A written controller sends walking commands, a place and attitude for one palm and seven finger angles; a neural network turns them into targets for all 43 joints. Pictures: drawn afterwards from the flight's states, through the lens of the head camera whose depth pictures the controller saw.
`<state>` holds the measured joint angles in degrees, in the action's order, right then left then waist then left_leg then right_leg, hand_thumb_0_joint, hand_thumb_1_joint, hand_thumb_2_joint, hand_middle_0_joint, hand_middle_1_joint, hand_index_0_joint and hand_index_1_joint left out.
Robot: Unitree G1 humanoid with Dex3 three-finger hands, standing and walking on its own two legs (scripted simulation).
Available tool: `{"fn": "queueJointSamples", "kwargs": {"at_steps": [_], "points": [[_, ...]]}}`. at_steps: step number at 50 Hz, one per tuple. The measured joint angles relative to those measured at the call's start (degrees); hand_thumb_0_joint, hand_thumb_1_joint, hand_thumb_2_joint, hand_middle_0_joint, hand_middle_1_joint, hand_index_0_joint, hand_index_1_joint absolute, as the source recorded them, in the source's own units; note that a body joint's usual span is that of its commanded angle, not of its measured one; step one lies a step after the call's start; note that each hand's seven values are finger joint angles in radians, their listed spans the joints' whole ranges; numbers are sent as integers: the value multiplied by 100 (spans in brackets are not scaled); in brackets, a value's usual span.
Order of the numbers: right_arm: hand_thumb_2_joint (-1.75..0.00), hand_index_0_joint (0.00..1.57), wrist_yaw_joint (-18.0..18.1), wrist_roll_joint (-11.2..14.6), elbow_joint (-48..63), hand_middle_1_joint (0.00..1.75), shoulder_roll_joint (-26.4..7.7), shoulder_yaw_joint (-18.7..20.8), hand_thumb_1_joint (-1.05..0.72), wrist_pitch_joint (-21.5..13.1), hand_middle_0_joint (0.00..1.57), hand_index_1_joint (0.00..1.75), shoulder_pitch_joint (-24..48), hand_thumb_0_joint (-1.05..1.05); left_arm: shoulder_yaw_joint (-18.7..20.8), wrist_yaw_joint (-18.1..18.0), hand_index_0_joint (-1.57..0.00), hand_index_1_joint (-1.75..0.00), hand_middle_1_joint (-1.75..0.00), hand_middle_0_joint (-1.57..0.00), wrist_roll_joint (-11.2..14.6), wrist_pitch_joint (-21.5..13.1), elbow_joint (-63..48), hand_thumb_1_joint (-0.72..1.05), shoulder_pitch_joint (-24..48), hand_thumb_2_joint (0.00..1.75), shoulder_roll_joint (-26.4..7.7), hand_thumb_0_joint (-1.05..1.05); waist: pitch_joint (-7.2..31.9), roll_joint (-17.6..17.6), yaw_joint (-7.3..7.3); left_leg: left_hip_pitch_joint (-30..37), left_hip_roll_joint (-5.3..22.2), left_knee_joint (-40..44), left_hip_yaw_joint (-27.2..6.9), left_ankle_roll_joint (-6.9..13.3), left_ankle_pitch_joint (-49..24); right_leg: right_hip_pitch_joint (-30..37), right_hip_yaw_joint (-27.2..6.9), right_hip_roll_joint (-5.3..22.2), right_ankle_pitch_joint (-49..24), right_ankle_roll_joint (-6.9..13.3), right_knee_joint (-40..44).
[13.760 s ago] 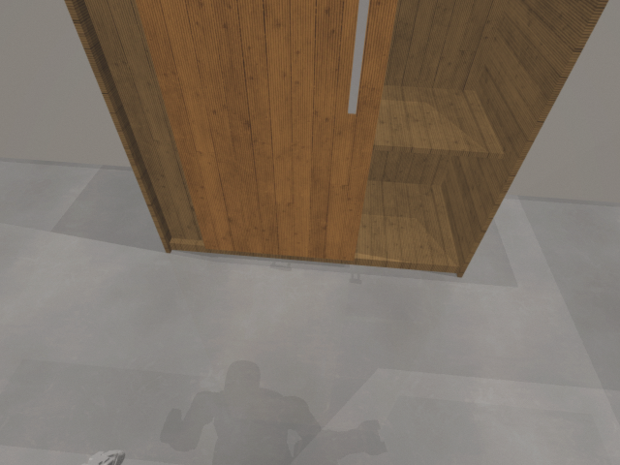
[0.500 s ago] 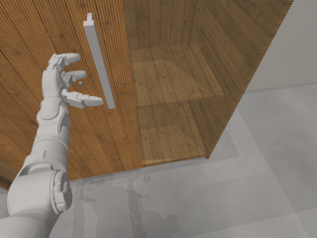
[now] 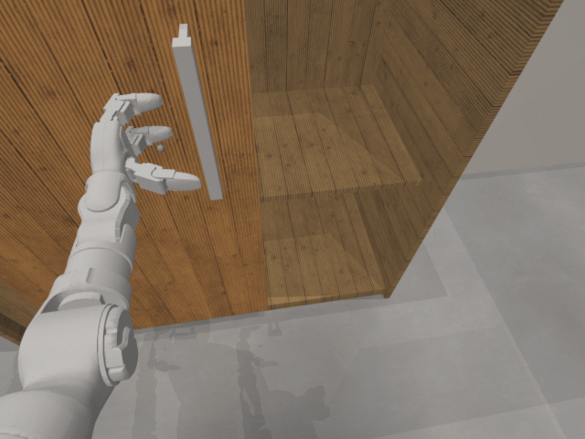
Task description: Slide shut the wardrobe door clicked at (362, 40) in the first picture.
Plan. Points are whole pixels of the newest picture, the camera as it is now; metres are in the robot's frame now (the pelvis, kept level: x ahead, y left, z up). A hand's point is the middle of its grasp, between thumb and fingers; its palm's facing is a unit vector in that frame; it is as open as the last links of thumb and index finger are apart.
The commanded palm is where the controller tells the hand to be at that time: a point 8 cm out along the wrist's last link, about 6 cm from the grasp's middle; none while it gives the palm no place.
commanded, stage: move the hooked fingers beside the handle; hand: left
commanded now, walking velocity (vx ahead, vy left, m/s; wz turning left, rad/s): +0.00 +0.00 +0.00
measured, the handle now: (202, 125) +0.54 +0.13 +0.12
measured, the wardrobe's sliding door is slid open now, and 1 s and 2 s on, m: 0.43 0.43 0.43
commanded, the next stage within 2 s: feel for the door with the fingertips in 0.04 s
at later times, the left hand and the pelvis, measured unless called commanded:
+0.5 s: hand (198, 148) +0.47 +0.12 +0.13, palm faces +0.11 -0.99 +0.00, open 14.0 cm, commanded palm +0.44 +0.18 +0.13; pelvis -0.01 -0.01 +0.00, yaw +0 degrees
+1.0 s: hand (191, 138) +0.49 +0.14 +0.13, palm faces +0.13 -0.99 +0.00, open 13.9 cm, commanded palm +0.47 +0.19 +0.13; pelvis -0.01 -0.01 +0.00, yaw +0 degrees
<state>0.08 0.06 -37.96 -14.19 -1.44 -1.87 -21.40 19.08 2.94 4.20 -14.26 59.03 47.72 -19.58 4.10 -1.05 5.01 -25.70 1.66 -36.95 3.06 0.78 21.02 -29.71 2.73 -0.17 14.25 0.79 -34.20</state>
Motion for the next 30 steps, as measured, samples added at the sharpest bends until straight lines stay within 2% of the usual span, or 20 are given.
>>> {"fn": "queueJointSamples", "kwargs": {"at_steps": [7,13,20,30], "points": [[-90,20,-5,21,-93,30,-13,49,-91,30,20,30,-152,1,-81,84,-29,-120,-120,-30,202,-5,-485,-50,-358,30,164,-1,-4,-35,-77,89,15,55,-6,-8,-12,99,5,-18,-21,1,74],[-90,20,15,23,-111,30,-24,58,-91,-30,20,30,-81,1,-275,-46,-29,-120,-120,-30,101,112,-377,-50,-187,30,207,-1,-60,-42,-37,60,-1,22,-70,-15,-33,107,67,3,-29,13,65],[-90,20,-12,-24,-127,30,-9,47,-91,-113,20,30,27,1,-370,-267,-29,-120,-120,-30,91,54,-229,-50,46,30,466,-1,-38,-39,-23,11,-19,35,-54,-22,-67,25,49,20,-35,18,18],[-90,20,-48,-95,-71,30,57,7,-91,-73,20,30,72,1,-178,-609,-30,-120,-120,-30,-160,-74,69,-50,255,30,499,-1,-61,-8,81,-74,17,9,9,-55,-70,-126,-12,-18,-23,58,-84]]}}
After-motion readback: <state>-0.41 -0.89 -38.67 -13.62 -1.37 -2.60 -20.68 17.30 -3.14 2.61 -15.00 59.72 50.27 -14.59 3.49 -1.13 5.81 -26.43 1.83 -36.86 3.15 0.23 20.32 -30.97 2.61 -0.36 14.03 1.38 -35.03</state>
